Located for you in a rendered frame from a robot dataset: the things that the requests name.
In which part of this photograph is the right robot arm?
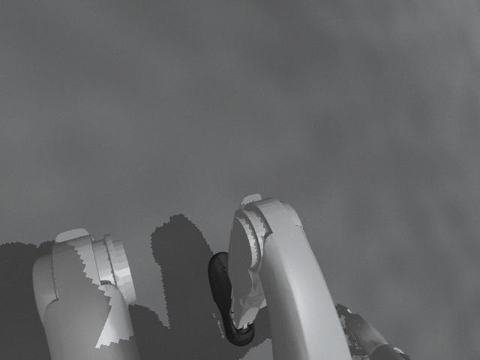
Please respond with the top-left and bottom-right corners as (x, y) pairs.
(369, 344), (413, 360)

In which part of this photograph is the right robot foot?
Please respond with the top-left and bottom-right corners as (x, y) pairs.
(208, 252), (255, 347)

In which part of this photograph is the right robot hand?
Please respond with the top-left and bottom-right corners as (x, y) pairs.
(335, 304), (388, 360)

